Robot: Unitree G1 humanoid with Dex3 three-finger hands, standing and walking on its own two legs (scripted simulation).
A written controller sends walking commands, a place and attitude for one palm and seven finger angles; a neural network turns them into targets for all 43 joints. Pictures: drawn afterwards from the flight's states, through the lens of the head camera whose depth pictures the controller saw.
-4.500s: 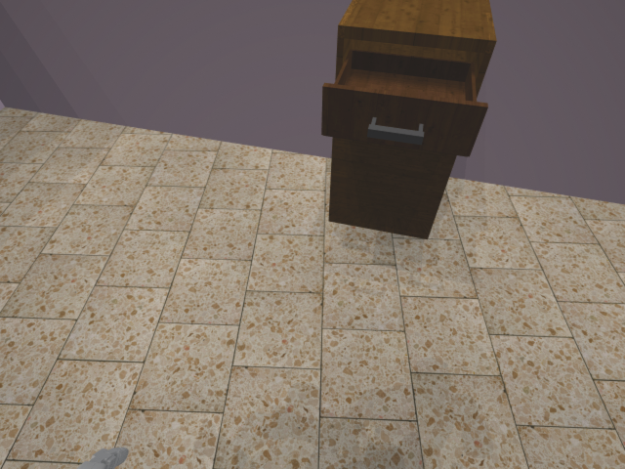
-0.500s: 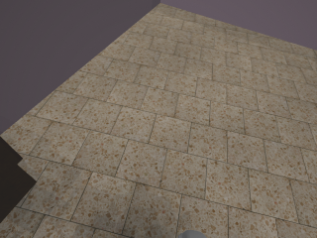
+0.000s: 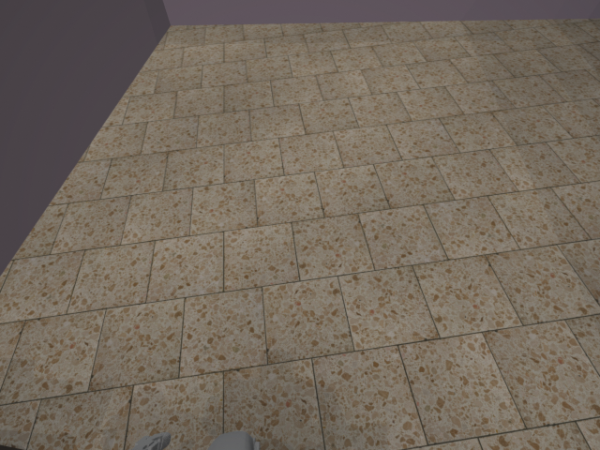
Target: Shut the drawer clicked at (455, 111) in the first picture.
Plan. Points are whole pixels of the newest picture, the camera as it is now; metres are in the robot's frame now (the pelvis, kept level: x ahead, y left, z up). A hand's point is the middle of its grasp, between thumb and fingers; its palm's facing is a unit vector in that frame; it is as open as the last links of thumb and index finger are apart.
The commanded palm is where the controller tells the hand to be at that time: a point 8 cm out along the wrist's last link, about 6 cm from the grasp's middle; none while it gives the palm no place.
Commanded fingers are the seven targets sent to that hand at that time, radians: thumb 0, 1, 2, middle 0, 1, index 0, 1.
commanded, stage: walk to a spot facing it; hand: left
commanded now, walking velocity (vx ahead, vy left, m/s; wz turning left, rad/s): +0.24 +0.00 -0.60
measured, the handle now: out of the picture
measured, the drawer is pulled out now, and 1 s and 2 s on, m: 0.30 0.30 0.30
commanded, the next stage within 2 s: turn to face it in 0.74 s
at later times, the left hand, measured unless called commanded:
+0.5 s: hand (145, 439) +0.16 +0.27 -0.18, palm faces -0.21 -0.96 -0.18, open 7.4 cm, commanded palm none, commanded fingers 0.00 0.90 0.90 -0.20 -0.30 -0.20 -0.30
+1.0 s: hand (281, 309) +0.37 +0.06 -0.16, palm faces -0.56 -0.79 -0.25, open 7.3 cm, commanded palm none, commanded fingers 0.00 0.90 0.90 -0.20 -0.30 -0.20 -0.30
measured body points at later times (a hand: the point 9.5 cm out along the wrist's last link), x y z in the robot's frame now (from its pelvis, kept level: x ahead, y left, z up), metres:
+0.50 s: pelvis +0.10 +0.07 +0.00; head +0.14 +0.11 +0.45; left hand +0.18 +0.32 -0.17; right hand +0.11 -0.18 -0.12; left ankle +0.09 +0.15 -0.74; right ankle +0.04 -0.08 -0.63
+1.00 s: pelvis +0.16 -0.01 -0.01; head +0.18 -0.05 +0.44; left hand +0.40 +0.10 -0.14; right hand +0.01 -0.19 -0.18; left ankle +0.19 +0.15 -0.65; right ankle +0.13 -0.07 -0.74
